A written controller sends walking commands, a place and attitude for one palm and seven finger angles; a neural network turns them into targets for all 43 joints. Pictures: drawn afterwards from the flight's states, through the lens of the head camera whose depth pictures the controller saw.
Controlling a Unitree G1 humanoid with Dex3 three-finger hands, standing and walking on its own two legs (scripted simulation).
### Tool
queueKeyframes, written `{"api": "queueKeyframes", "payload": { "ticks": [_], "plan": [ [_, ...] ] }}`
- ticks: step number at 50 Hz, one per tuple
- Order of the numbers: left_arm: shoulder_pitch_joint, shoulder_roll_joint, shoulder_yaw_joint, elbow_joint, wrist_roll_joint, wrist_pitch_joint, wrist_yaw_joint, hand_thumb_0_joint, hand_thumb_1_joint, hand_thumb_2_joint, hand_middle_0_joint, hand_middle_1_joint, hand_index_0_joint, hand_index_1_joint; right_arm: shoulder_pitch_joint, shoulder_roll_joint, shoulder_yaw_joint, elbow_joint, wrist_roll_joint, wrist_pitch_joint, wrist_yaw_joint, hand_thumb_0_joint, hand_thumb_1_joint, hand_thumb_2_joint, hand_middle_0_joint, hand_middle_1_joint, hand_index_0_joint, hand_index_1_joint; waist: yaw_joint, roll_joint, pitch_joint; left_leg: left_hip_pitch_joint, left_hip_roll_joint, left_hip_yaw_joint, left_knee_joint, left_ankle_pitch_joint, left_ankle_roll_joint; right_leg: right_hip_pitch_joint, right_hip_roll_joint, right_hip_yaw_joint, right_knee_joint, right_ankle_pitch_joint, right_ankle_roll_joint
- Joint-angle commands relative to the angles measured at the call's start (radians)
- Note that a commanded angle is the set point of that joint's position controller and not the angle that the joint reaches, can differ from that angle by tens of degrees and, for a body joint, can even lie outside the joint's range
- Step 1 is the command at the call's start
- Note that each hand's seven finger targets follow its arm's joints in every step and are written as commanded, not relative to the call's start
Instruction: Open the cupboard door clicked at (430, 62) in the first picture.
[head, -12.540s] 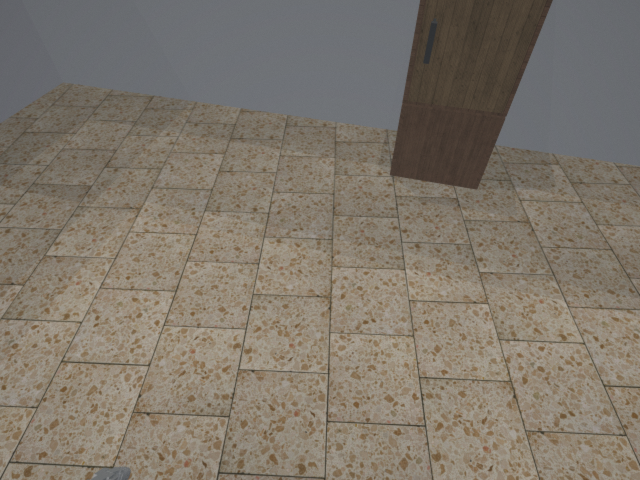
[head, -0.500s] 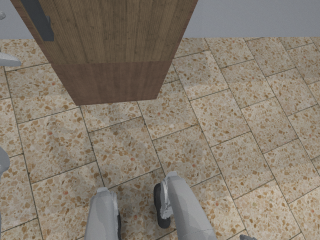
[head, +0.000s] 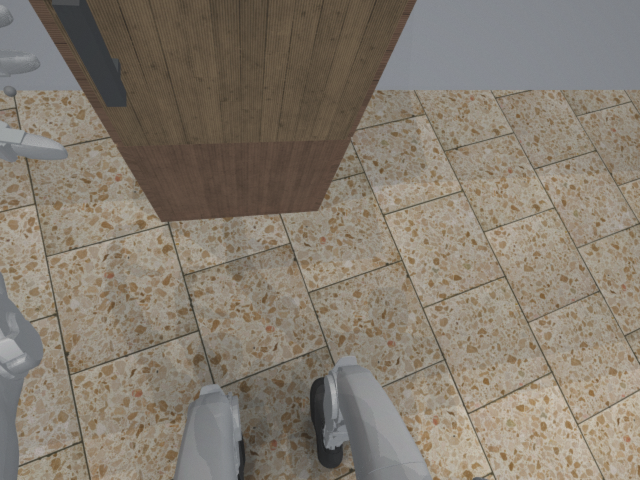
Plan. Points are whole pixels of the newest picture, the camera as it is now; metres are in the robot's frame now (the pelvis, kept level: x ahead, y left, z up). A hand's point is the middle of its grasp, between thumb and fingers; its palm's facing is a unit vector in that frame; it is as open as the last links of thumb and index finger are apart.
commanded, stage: move the hooked fingers beside the handle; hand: left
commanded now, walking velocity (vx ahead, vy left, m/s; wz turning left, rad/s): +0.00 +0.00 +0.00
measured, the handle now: (96, 40) +0.60 +0.20 +0.04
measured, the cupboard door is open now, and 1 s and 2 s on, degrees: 0 0 0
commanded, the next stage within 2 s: slide the fingers in behind the handle in 0.30 s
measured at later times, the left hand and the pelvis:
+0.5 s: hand (23, 94) +0.53 +0.26 +0.04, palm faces +0.03 -1.00 -0.04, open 14.0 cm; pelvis -0.01 +0.00 -0.01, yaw +0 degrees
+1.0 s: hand (54, 95) +0.53 +0.23 +0.04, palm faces +0.04 -1.00 -0.03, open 14.0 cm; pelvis -0.01 +0.00 -0.01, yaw +0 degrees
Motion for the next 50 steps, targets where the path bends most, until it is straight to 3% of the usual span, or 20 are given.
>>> {"api": "queueKeyframes", "payload": {
  "ticks": [1, 4, 5, 6, 7, 9, 12, 14, 16, 18, 19, 23, 26, 29, 33, 38, 39, 40, 50],
  "plan": [
    [-0.350, 0.267, 0.010, -0.170, -0.027, -0.090, 0.007, 0.000, -0.500, 0.300, -0.300, -1.200, -0.300, -1.200, 0.210, -0.214, -0.085, -0.016, -0.006, -0.008, -0.017, 0.000, -0.900, -0.900, 0.200, 0.300, 0.200, 0.300, -0.001, 0.232, -0.553, 0.420, -0.015, -0.039, -0.143, 0.585, 0.002, 0.323, 0.040, 0.029, -0.077, 0.286, -0.031],
    [-0.350, 0.288, 0.021, -0.166, -0.023, -0.109, 0.007, 0.000, -0.500, 0.300, -0.300, -1.200, -0.300, -1.200, 0.201, -0.216, -0.082, -0.020, -0.007, -0.007, -0.019, 0.000, -0.900, -0.900, 0.200, 0.300, 0.200, 0.300, 0.011, 0.263, -0.558, 0.428, -0.017, -0.038, -0.143, 0.592, -0.003, 0.316, 0.038, 0.029, -0.067, 0.283, -0.036],
    [-0.362, 0.273, 0.009, -0.151, -0.027, -0.110, 0.007, 0.000, -0.500, 0.300, -0.300, -1.200, -0.300, -1.200, 0.194, -0.215, -0.082, -0.021, -0.006, -0.007, -0.019, 0.000, -0.900, -0.900, 0.200, 0.300, 0.200, 0.300, -0.002, 0.232, -0.543, 0.403, -0.018, -0.034, -0.137, 0.570, 0.002, 0.319, 0.038, 0.032, -0.070, 0.283, -0.033],
    [-0.361, 0.293, 0.021, -0.141, -0.023, -0.111, 0.009, 0.000, -0.500, 0.300, -0.300, -1.200, -0.300, -1.200, 0.191, -0.218, -0.081, -0.024, -0.004, -0.006, -0.022, 0.000, -0.900, -0.900, 0.200, 0.300, 0.200, 0.300, 0.002, 0.210, -0.533, 0.379, -0.020, -0.036, -0.139, 0.545, 0.004, 0.329, 0.038, 0.031, -0.067, 0.270, -0.032],
    [-0.392, 0.273, -0.003, -0.155, -0.023, -0.115, 0.008, 0.000, -0.500, 0.300, -0.300, -1.200, -0.300, -1.200, 0.185, -0.217, -0.080, -0.026, -0.005, -0.007, -0.022, 0.000, -0.900, -0.900, 0.200, 0.300, 0.200, 0.300, -0.010, 0.229, -0.538, 0.382, -0.020, -0.036, -0.138, 0.543, 0.005, 0.322, 0.037, 0.031, -0.065, 0.270, -0.032],
    [-0.390, 0.293, 0.018, -0.191, -0.024, -0.131, 0.008, 0.000, -0.500, 0.300, -0.300, -1.200, -0.300, -1.200, 0.191, -0.221, -0.084, -0.025, -0.007, -0.007, -0.021, 0.000, -0.900, -0.900, 0.200, 0.300, 0.200, 0.300, 0.008, 0.270, -0.600, 0.443, -0.018, -0.044, -0.133, 0.599, -0.004, 0.313, 0.035, 0.030, -0.054, 0.285, -0.035],
    [-0.402, 0.281, 0.009, -0.156, -0.029, -0.123, 0.008, 0.000, -0.500, 0.300, -0.300, -1.200, -0.300, -1.200, 0.181, -0.220, -0.082, -0.026, -0.005, -0.006, -0.023, 0.000, -0.900, -0.900, 0.200, 0.300, 0.200, 0.300, -0.007, 0.222, -0.574, 0.386, -0.021, -0.037, -0.123, 0.541, 0.005, 0.319, 0.036, 0.034, -0.056, 0.267, -0.030],
    [-0.438, 0.294, 0.002, -0.147, -0.019, -0.120, 0.006, 0.000, -0.500, 0.300, -0.300, -1.200, -0.300, -1.200, 0.183, -0.224, -0.077, -0.021, -0.006, -0.006, -0.026, 0.000, -0.900, -0.900, 0.200, 0.300, 0.200, 0.300, -0.013, 0.244, -0.567, 0.383, -0.020, -0.044, -0.121, 0.526, 0.003, 0.295, 0.034, 0.032, -0.049, 0.250, -0.033],
    [-0.451, 0.330, 0.025, -0.160, -0.014, -0.119, 0.011, 0.000, -0.500, 0.300, -0.300, -1.200, -0.300, -1.200, 0.184, -0.226, -0.076, -0.024, -0.008, -0.006, -0.029, 0.000, -0.900, -0.900, 0.200, 0.300, 0.200, 0.300, -0.007, 0.248, -0.603, 0.372, -0.023, -0.040, -0.113, 0.522, 0.005, 0.315, 0.033, 0.037, -0.043, 0.255, -0.032],
    [-0.465, 0.313, 0.014, -0.200, -0.014, -0.127, 0.010, 0.000, -0.500, 0.300, -0.300, -1.200, -0.300, -1.200, 0.192, -0.224, -0.081, -0.020, -0.010, -0.009, -0.026, 0.000, -0.900, -0.900, 0.200, 0.300, 0.200, 0.300, -0.007, 0.290, -0.648, 0.438, -0.019, -0.055, -0.112, 0.581, -0.003, 0.285, 0.033, 0.029, -0.033, 0.268, -0.037],
    [-0.448, 0.330, 0.031, -0.206, -0.015, -0.128, 0.010, 0.000, -0.500, 0.300, -0.300, -1.200, -0.300, -1.200, 0.195, -0.226, -0.082, -0.018, -0.010, -0.007, -0.025, 0.000, -0.900, -0.900, 0.200, 0.300, 0.200, 0.300, 0.006, 0.306, -0.671, 0.466, -0.017, -0.057, -0.112, 0.606, -0.009, 0.286, 0.032, 0.029, -0.034, 0.272, -0.036],
    [-0.419, 0.256, -0.012, -0.173, -0.026, -0.099, 0.008, 0.000, -0.500, 0.300, -0.300, -1.200, -0.300, -1.200, 0.193, -0.220, -0.080, -0.021, -0.006, -0.006, -0.019, 0.000, -0.900, -0.900, 0.200, 0.300, 0.200, 0.300, -0.009, 0.245, -0.619, 0.422, -0.017, -0.056, -0.122, 0.554, 0.002, 0.288, 0.035, 0.027, -0.047, 0.254, -0.034],
    [-0.456, 0.254, -0.017, -0.149, -0.021, -0.081, 0.027, 0.000, -0.500, 0.300, -0.300, -1.200, -0.300, -1.200, 0.197, -0.221, -0.078, -0.013, -0.006, -0.007, -0.023, 0.000, -0.900, -0.900, 0.200, 0.300, 0.200, 0.300, -0.021, 0.217, -0.565, 0.368, -0.019, -0.049, -0.130, 0.478, 0.007, 0.284, 0.035, 0.029, -0.062, 0.212, -0.028],
    [-0.481, 0.288, 0.004, -0.168, -0.009, -0.095, 0.050, 0.000, -0.500, 0.300, -0.300, -1.200, -0.300, -1.200, 0.205, -0.218, -0.075, -0.013, -0.011, -0.012, -0.023, 0.000, -0.900, -0.900, 0.200, 0.300, 0.200, 0.300, -0.013, 0.250, -0.605, 0.368, -0.022, -0.046, -0.129, 0.474, 0.007, 0.300, 0.035, 0.034, -0.055, 0.214, -0.033],
    [-0.443, 0.291, 0.018, -0.172, -0.004, -0.119, 0.065, 0.000, -0.500, 0.300, -0.300, -1.200, -0.300, -1.200, 0.207, -0.213, -0.076, -0.018, -0.014, -0.017, -0.017, 0.000, -0.900, -0.900, 0.200, 0.300, 0.200, 0.300, -0.004, 0.227, -0.626, 0.357, -0.023, -0.040, -0.127, 0.492, 0.008, 0.342, 0.037, 0.041, -0.052, 0.248, -0.035],
    [-0.390, 0.275, 0.018, -0.168, -0.008, -0.113, 0.065, 0.000, -0.500, 0.300, -0.300, -1.200, -0.300, -1.200, 0.199, -0.211, -0.077, -0.028, -0.009, -0.012, -0.013, 0.000, -0.900, -0.900, 0.200, 0.300, 0.200, 0.300, 0.009, 0.216, -0.598, 0.335, -0.024, -0.031, -0.139, 0.468, 0.011, 0.358, 0.036, 0.044, -0.059, 0.240, -0.034],
    [-0.393, 0.243, -0.007, -0.162, -0.010, -0.108, 0.064, 0.000, -0.500, 0.300, -0.300, -1.200, -0.300, -1.200, 0.196, -0.210, -0.078, -0.027, -0.008, -0.012, -0.013, 0.000, -0.900, -0.900, 0.200, 0.300, 0.200, 0.300, 0.002, 0.217, -0.594, 0.333, -0.024, -0.027, -0.141, 0.453, 0.011, 0.352, 0.035, 0.044, -0.064, 0.230, -0.031],
    [-0.409, 0.264, 0.009, -0.172, -0.012, -0.110, 0.068, 0.000, -0.500, 0.300, -0.300, -1.200, -0.300, -1.200, 0.196, -0.212, -0.079, -0.023, -0.008, -0.013, -0.015, 0.000, -0.900, -0.900, 0.200, 0.300, 0.200, 0.300, 0.003, 0.217, -0.579, 0.333, -0.022, -0.028, -0.144, 0.451, 0.010, 0.348, 0.034, 0.043, -0.067, 0.226, -0.030],
    [-0.471, 0.159, -0.057, -0.185, -0.010, -0.139, 0.100, 0.000, -0.500, 0.300, -0.300, -1.200, -0.300, -1.200, 0.206, -0.208, -0.091, 0.005, -0.017, -0.020, -0.012, 0.000, -0.900, -0.900, 0.200, 0.300, 0.200, 0.300, -0.020, 0.235, -0.598, 0.414, -0.023, -0.048, -0.141, 0.499, -0.002, 0.285, 0.032, 0.032, -0.062, 0.223, -0.033]
  ]
}}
